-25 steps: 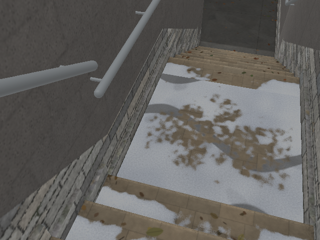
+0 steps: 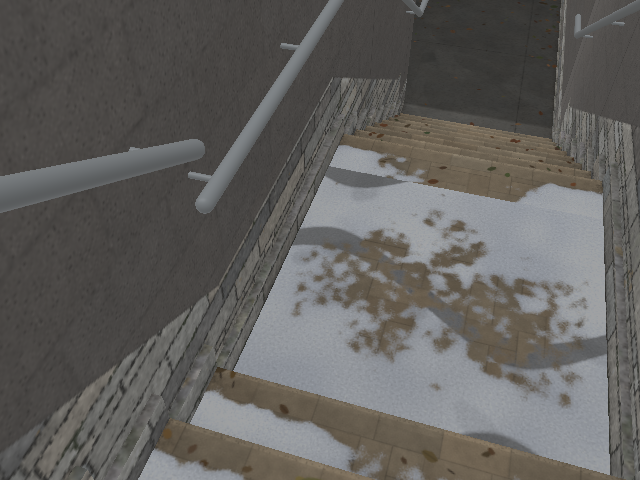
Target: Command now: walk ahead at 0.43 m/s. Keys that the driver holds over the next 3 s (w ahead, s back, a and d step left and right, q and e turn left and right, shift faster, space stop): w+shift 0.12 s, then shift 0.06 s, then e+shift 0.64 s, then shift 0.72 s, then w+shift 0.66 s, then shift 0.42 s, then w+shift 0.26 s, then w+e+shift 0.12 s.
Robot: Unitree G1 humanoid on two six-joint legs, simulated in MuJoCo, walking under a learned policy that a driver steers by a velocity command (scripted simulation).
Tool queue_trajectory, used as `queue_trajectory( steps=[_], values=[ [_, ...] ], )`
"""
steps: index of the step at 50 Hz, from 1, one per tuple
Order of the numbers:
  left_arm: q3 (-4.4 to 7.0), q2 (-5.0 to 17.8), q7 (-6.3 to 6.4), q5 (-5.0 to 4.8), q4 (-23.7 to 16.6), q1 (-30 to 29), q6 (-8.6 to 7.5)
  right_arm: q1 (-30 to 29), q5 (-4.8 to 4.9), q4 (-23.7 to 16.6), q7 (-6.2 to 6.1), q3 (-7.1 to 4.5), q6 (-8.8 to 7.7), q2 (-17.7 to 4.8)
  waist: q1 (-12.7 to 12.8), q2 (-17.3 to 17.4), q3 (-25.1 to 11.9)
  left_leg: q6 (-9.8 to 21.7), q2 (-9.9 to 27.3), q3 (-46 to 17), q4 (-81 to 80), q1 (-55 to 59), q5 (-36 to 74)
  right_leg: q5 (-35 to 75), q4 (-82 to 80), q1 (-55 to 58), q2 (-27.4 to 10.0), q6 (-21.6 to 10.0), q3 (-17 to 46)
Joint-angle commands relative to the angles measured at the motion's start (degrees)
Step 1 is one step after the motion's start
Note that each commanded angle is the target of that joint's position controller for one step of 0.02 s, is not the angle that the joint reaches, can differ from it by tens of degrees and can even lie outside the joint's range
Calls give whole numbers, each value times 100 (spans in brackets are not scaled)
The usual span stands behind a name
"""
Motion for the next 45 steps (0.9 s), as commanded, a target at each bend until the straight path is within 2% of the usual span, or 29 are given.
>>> queue_trajectory(
  steps=[1, 5, 6, 7, 8, 9, 10, 11, 12, 15, 17, 21, 23, 25, 27, 28, 29, 30, 31, 32, 33, 34, 35, 36, 38, 39, 41, 42, 45],
  values=[
    [362, 1085, 29, 51, -335, 10, -91, -740, -45, -554, 41, -171, -166, -475, 133, -704, 841, 67, 199, 477, 623, -1022, 26, -2151, -1710, -445, -1583, -818, 1892],
    [454, 929, 50, -11, -793, -964, -152, 658, -16, -149, 22, -256, -208, -271, -738, -362, 698, 72, 3, 1065, -147, 1529, 268, -1736, -371, -2230, -926, -724, 837],
    [392, 637, 67, 155, -935, -1281, -144, 1544, 1, 235, -38, -309, -255, -395, -1172, 555, 615, 159, 258, 371, -671, 2261, -463, -1229, 1399, -2924, -398, -569, 390],
    [272, 167, 39, 208, -1184, -1236, -209, 2013, -56, 267, -75, -328, -368, -801, -1115, 1759, 554, 558, 1561, -2273, -1520, 2496, -1057, -1373, 3674, -4129, 395, -317, 46],
    [307, 412, -16, 269, -1048, -658, -215, 2052, -8, 338, -104, -408, -417, -1233, -762, 1176, 529, 1216, 2322, -3673, -1945, 2257, -1869, -1193, 3916, -4751, 302, -355, 981],
    [256, 189, -50, 384, -909, 223, -646, 2919, -773, 356, 328, -275, -833, -833, -856, 603, 970, 1903, 2287, -4065, -2354, 1846, -2212, -413, 4205, -4804, 393, -526, 2237],
    [292, 460, -31, 187, -730, 233, -785, 1783, -661, 241, 468, -374, -1006, -820, -469, 212, 1351, 1867, 2300, -2837, -2211, 1774, -1322, 34, 4626, -5212, 110, -525, 1738],
    [338, 618, 70, 238, -825, 151, -825, 1191, -550, 63, 438, -232, -1052, -321, -335, -295, 621, 1556, 1963, -2076, -1912, 1593, -605, 397, 4623, -4731, -109, -430, 1379],
    [218, 291, 2, 295, -781, 397, -748, 1045, -627, 104, 253, -96, -1043, 104, -77, -330, 392, 1115, 1656, -1225, -1486, 1316, 605, 1027, 4428, -4271, -379, -449, 1399],
    [84, 296, -527, 473, -914, 242, -508, 401, -619, -226, -164, 178, -1074, 567, 68, 201, 179, 395, 1063, 285, -941, 173, 2536, 3257, 3384, -3280, -683, -92, 967],
    [78, 379, -583, 298, -1244, -493, -560, 1064, -473, -36, -382, 280, -1183, 280, -388, 121, 150, 336, 829, 923, -286, -300, 2357, 4786, 1930, -2660, -663, 164, 444],
    [96, 479, -481, 437, -1427, -989, -529, 1865, -442, 44, -440, 245, -1081, -146, -408, 358, 557, 120, 1120, 771, 231, -705, 2227, 4251, 867, -1723, -511, 178, -190],
    [184, 589, -513, 510, -1296, -623, -522, 1661, -462, -176, -370, 110, -1049, -472, -204, 125, 581, -120, 1178, 906, 1005, -934, 2222, 3917, 1312, -1226, -226, 160, -647],
    [260, 822, -451, 485, -1083, -475, -550, 1709, -127, -284, -511, 12, -1001, -611, -291, 205, 885, -549, 1389, 664, 1730, -233, 2574, 2986, 99, -1697, -291, 172, -602],
    [338, 805, -278, 414, -534, 525, -639, 1844, -269, -384, -467, -148, -806, -975, -84, 415, 647, -596, 1411, 468, 2908, 362, 3494, 2623, -555, -1014, -131, 118, -880],
    [465, 1041, -68, 486, -29, 1818, -642, 1650, -238, -566, -353, -224, -754, -905, 376, -19, 589, -1010, 909, 655, 3957, -87, 3766, 3420, -1499, 314, 30, -164, -1034],
    [599, 1148, 32, 463, 448, 3628, -671, 976, -384, -891, -19, -40, -695, -602, 1244, -1001, -542, -1187, 588, 607, 7129, -2106, 1490, 5539, -1039, 3452, -499, -1260, -279],
    [634, 1736, 93, 440, 197, 3614, -675, 1126, -334, -1317, 302, 144, -739, 199, 961, -1519, -2239, -1517, -89, 185, 9744, -4442, -3212, 9668, 1595, 6073, -1982, -2707, 1748],
    [653, 1738, 17, 607, 34, 3689, -805, 117, -54, -2333, 376, 31, -998, -89, 1321, -505, -2289, -1686, -21, -697, 9654, -6247, -3392, 9187, 1474, 6300, -2895, -3270, 3095],
    [498, 1286, -75, 680, -461, 2004, -883, -355, 195, -2701, 384, -11, -1039, -375, 897, 397, -993, -1275, 379, -1236, 8076, -6552, -2760, 6691, 1027, 4436, -3079, -2820, 3211],
    [311, 915, -251, 578, -755, 765, -866, -412, 99, -2651, 157, -176, -975, -785, 73, 704, 15, -704, 543, -743, 6727, -4966, -2242, 6207, 467, 1455, -2492, -2376, 2334],
    [25, 455, -305, 370, -1093, -443, -847, 247, -224, -2385, -58, -252, -875, -973, -592, 640, 604, -522, 835, -801, 4664, -3343, -774, 4841, -421, -1134, -1859, -1786, 1475],
    [86, 808, -336, 266, -1191, -267, -856, 677, -265, -2211, -162, -276, -778, -933, -906, -487, 877, -410, 656, -258, 4812, -2003, -219, 5327, -312, -2737, -1233, -1753, 1042],
    [73, 865, -345, 216, -1439, -89, -877, 1143, -255, -2025, -72, -283, -736, -899, -789, -668, 683, -446, 410, -23, 4156, -1101, 1023, 5270, -180, -3530, -1025, -1870, 952],
    [243, 1574, -290, 583, -1567, 119, -923, 822, -257, -2261, 213, -24, -680, -230, -751, -207, 154, -542, 328, 267, 4043, -746, 2251, 5744, 392, -3381, -626, -1604, 1205],
    [303, 1754, -229, 603, -1611, 303, -976, 738, -163, -2331, 239, -34, -680, -300, -680, -11, 12, -688, 252, 278, 3788, -608, 2267, 5655, 632, -3209, -527, -1388, 1209],
    [201, 1322, -173, 452, -1521, 748, -1018, 558, -307, -2527, 122, -82, -614, -586, -437, -470, -91, -841, 191, 15, 3303, -901, 2062, 4714, 1092, -2372, -360, -1158, 1407],
    [94, 795, -24, 409, -1200, 1524, -1030, -254, -331, -2783, 94, -78, -521, -752, 225, -474, 39, -920, 574, -902, 2662, -2679, 2747, 3607, 1825, -644, -917, -919, 2076],
    [-108, 244, 310, 182, -400, 3716, -806, -1807, -480, -3029, 275, 100, -351, -248, 1527, -481, 205, -744, 895, -1217, 1251, -6268, 2757, 2478, 2934, 2030, -1487, -1248, 3918]
  ],
)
